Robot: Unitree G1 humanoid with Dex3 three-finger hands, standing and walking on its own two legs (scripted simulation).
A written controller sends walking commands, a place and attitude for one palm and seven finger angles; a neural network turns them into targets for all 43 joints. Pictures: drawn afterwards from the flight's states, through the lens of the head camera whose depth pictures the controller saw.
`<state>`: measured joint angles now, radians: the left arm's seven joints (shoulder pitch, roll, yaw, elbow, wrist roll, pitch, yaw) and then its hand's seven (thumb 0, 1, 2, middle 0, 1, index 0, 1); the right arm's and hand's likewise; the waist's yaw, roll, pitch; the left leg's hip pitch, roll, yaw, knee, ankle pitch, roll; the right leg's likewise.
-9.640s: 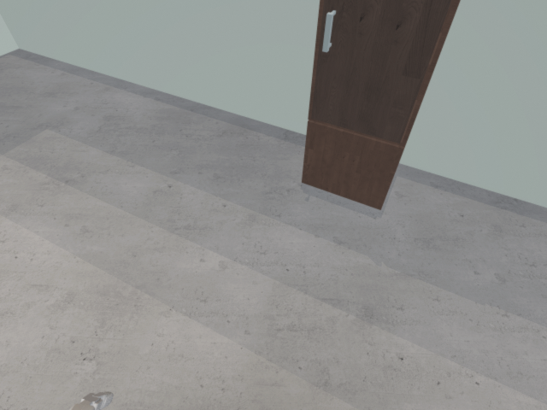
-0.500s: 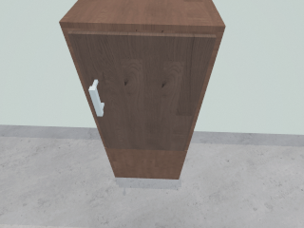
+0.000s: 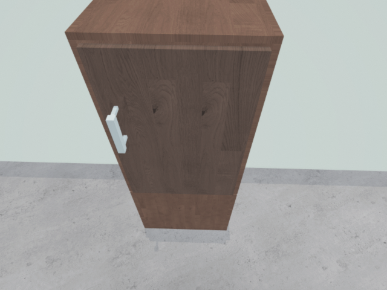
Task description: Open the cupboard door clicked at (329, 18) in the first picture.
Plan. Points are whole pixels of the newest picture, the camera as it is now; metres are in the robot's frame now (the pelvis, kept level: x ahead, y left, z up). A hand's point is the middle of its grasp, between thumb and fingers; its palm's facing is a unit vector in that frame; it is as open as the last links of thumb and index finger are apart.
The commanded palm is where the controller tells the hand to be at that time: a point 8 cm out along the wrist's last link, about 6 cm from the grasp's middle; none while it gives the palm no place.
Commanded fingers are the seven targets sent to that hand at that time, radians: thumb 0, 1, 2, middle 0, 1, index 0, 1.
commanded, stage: look again from close up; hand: left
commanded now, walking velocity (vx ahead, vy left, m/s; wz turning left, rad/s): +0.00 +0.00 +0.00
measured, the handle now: (118, 130) +0.48 +0.23 +0.03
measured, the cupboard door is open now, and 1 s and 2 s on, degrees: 0 0 0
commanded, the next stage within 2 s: shuffle to correct the standing spot in 0.50 s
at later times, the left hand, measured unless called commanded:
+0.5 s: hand out of the picture +0.01 +0.18 -0.17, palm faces +0.03 -0.98 -0.22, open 7.4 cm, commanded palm none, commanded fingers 0.00 0.90 0.90 -0.20 -0.30 -0.20 -0.30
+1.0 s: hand out of the picture -0.01 +0.19 -0.18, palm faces +0.03 -0.97 -0.23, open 7.4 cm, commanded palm none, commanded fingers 0.00 0.90 0.90 -0.20 -0.30 -0.20 -0.30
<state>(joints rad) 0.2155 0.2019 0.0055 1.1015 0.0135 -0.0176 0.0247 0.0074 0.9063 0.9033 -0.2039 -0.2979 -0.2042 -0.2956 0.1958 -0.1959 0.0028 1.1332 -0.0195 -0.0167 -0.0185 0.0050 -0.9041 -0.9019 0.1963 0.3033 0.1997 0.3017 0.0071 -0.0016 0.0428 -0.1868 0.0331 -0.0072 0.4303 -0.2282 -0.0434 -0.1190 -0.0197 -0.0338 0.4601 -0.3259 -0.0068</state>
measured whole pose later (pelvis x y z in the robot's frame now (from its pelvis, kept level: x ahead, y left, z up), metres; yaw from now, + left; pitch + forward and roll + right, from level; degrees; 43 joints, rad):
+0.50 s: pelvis +0.00 +0.00 +0.00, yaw +0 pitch -1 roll +1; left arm 0.25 0.18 0.00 1.12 0.01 -0.02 0.03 0.01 0.91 0.90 -0.20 -0.30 -0.20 -0.30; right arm 0.21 -0.17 0.00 1.15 -0.02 -0.02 -0.02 0.00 -0.91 -0.90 0.20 0.30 0.20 0.30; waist 0.01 -0.01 0.04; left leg -0.18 0.04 -0.01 0.42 -0.22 -0.05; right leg -0.10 -0.01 -0.04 0.44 -0.31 -0.01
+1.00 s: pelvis -0.03 +0.01 +0.00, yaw +0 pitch -2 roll +1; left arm 0.24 0.19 0.02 1.07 0.02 0.01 0.03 0.01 0.91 0.90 -0.20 -0.30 -0.20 -0.30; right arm 0.22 -0.17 -0.02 1.10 -0.03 0.00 -0.01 0.00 -0.91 -0.90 0.20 0.30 0.20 0.30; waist 0.01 -0.01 0.05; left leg -0.25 0.03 -0.01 0.48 -0.20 -0.03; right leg -0.19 -0.03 -0.03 0.53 -0.31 0.00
